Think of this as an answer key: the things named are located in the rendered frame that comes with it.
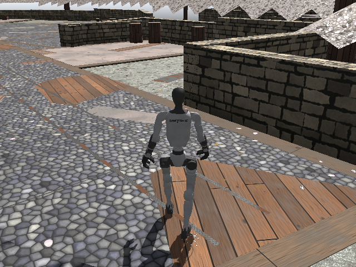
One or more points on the left robot upper arm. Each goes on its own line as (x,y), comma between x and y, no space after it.
(158,125)

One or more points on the robot right hand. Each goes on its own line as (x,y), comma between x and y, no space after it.
(201,152)

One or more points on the robot head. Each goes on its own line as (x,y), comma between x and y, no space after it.
(178,96)

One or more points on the right robot upper arm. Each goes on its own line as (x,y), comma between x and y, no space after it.
(198,126)

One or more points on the robot left hand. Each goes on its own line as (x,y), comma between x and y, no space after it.
(145,160)

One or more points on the right robot forearm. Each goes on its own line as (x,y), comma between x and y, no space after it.
(204,145)

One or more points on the robot right foot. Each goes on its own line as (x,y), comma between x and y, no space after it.
(184,234)

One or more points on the left robot forearm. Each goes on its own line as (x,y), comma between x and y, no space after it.
(150,147)

